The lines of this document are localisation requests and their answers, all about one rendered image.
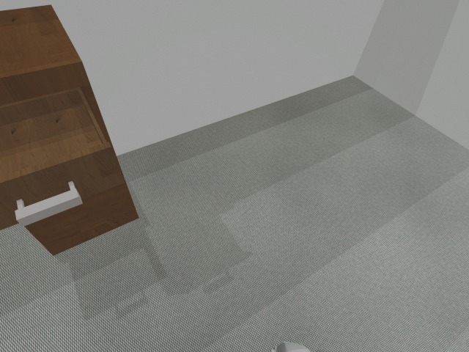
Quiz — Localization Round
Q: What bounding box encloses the drawer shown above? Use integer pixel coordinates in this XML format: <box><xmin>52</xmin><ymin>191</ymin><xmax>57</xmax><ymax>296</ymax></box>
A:
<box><xmin>0</xmin><ymin>87</ymin><xmax>124</xmax><ymax>230</ymax></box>

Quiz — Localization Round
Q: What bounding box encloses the cabinet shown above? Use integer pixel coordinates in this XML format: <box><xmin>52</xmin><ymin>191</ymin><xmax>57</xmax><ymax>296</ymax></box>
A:
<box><xmin>0</xmin><ymin>5</ymin><xmax>139</xmax><ymax>256</ymax></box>

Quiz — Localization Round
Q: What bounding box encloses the handle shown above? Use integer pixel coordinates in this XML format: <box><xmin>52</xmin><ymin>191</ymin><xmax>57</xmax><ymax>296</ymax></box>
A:
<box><xmin>15</xmin><ymin>181</ymin><xmax>83</xmax><ymax>227</ymax></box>

